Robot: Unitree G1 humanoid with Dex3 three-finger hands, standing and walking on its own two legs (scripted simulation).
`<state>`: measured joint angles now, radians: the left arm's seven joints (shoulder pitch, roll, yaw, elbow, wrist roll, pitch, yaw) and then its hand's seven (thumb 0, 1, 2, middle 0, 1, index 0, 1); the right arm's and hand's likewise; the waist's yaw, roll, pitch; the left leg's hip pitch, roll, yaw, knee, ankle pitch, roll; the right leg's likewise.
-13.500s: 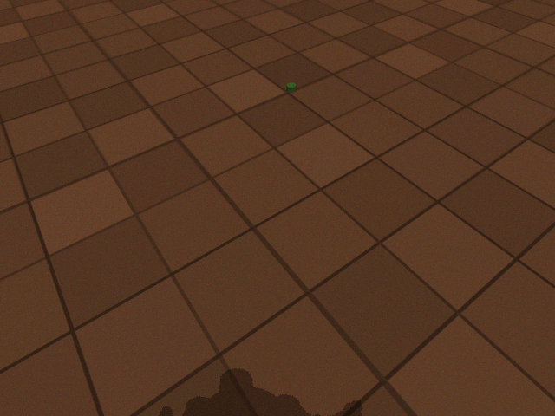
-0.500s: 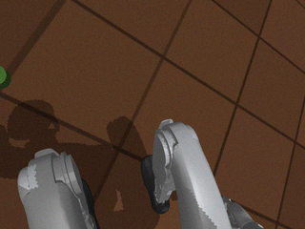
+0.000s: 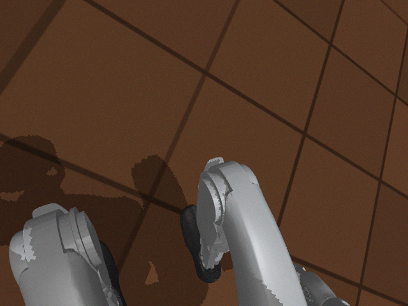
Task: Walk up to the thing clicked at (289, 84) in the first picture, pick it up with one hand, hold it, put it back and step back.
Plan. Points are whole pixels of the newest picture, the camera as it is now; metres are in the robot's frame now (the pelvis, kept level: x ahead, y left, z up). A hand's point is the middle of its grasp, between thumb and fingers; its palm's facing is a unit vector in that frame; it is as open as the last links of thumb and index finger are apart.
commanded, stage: rise first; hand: left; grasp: from above
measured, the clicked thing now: out of the picture +0.53 +0.34 -0.30
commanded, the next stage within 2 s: approach in 0.62 s
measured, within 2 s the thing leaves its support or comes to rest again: neither
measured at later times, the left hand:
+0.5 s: hand out of the picture +0.47 +0.37 -0.17, palm faces -0.46 -0.10 -0.88, open 13.6 cm
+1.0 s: hand out of the picture +0.50 +0.35 -0.18, palm faces -0.43 -0.08 -0.90, open 14.0 cm
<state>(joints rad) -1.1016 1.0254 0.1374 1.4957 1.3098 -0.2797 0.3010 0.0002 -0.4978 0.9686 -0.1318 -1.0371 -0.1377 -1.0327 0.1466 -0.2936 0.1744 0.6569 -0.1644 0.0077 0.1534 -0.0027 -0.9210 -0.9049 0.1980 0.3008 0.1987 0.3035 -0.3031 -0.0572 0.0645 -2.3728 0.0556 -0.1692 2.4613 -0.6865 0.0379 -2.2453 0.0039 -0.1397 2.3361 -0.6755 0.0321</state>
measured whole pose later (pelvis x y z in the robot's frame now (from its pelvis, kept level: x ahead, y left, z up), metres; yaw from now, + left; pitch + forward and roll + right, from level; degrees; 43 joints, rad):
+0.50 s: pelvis +0.00 +0.00 +0.00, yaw -1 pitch +32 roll -13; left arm -1.10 1.06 0.13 1.49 1.30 -0.30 0.28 0.00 -0.45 0.93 -0.17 -1.00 -0.18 -0.99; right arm 0.14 -0.30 0.21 0.63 -0.17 0.01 0.15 0.00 -0.92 -0.90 0.20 0.30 0.20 0.30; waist -0.31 -0.07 0.09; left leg -2.37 0.06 -0.18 2.47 -0.68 0.04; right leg -2.24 0.01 -0.15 2.33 -0.66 0.04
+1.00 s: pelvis +0.00 +0.00 +0.00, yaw -1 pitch +32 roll -12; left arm -1.19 1.04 0.05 1.52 1.31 -0.26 0.31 0.00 -0.52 0.98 -0.10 -1.04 -0.11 -1.03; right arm 0.15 -0.29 0.22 0.63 -0.18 -0.02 0.15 0.00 -0.91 -0.89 0.20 0.30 0.20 0.30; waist -0.35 -0.08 0.08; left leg -2.38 0.05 -0.18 2.47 -0.68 0.03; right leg -2.25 0.01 -0.15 2.33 -0.66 0.03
